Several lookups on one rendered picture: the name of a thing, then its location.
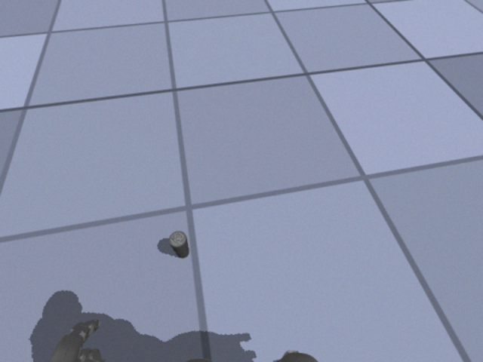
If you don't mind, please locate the left robot hand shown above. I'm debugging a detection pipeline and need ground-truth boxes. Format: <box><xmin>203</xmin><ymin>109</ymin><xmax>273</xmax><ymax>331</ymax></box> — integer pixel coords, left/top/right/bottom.
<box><xmin>49</xmin><ymin>320</ymin><xmax>106</xmax><ymax>362</ymax></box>

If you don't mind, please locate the cup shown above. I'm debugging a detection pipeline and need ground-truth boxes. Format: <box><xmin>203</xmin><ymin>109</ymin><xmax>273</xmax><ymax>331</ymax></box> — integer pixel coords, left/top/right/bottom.
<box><xmin>169</xmin><ymin>231</ymin><xmax>189</xmax><ymax>258</ymax></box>

